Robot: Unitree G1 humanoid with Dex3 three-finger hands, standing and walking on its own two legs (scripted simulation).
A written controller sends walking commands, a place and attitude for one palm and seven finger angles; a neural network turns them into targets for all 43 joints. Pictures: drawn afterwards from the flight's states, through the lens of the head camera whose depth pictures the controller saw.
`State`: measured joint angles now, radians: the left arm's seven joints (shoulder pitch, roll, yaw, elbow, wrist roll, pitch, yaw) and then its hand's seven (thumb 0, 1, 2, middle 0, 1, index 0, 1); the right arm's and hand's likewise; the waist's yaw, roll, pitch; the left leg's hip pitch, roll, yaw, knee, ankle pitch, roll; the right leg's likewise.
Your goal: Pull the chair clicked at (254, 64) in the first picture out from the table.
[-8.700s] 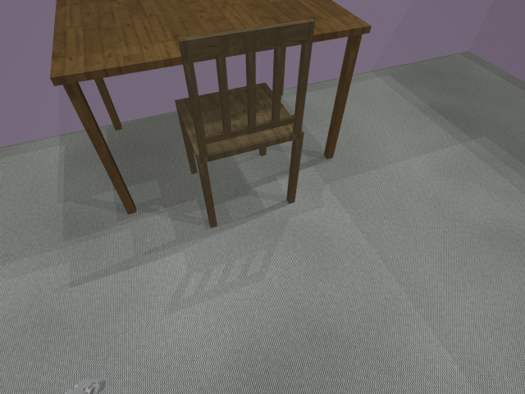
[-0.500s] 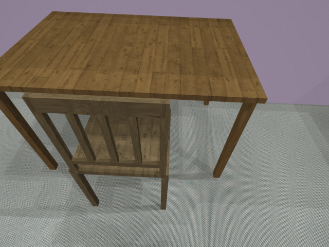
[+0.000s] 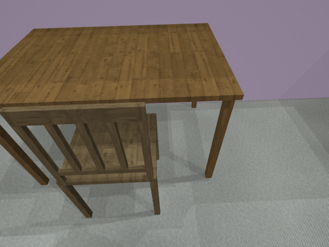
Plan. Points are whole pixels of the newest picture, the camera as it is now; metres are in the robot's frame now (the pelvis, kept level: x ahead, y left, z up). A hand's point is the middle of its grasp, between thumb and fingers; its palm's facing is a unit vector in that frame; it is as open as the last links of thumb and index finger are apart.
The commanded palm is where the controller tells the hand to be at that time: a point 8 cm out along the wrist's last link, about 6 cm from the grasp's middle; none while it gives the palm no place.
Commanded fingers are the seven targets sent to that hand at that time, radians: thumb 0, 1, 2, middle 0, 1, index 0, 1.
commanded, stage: come to a stop and stand still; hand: left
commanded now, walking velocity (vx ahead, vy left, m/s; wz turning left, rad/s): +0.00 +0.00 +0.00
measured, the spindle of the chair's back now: (92, 148) +0.46 +0.30 -0.10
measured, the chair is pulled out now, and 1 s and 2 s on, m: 0.00 0.00 0.00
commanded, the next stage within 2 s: look again from close up in 0.86 s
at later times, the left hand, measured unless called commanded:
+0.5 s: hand out of the picture +0.01 +0.15 -0.17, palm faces +0.05 -0.99 -0.16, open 7.4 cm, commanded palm none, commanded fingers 0.00 0.90 0.90 -0.20 -0.30 -0.20 -0.30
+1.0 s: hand out of the picture +0.03 +0.17 -0.17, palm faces +0.04 -0.98 -0.19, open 7.4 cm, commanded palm none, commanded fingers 0.00 0.90 0.90 -0.20 -0.30 -0.20 -0.30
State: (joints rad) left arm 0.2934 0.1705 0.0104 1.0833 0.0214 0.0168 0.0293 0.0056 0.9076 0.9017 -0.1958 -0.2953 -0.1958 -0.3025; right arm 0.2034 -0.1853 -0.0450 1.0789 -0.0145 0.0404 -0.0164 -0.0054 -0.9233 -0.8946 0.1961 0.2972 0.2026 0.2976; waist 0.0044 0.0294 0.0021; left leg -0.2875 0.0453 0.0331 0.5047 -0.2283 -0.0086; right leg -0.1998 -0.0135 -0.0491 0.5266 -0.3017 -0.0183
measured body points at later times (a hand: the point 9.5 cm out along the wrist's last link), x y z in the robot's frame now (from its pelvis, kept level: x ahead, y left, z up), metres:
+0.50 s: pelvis +0.03 +0.00 +0.01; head +0.04 -0.01 +0.46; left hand +0.01 +0.20 -0.16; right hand -0.01 -0.20 -0.16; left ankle +0.05 +0.14 -0.74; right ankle -0.01 -0.11 -0.74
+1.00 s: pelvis +0.05 +0.00 +0.00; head +0.06 +0.00 +0.45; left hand +0.03 +0.22 -0.15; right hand +0.06 -0.22 -0.16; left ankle +0.05 +0.14 -0.73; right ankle -0.01 -0.11 -0.74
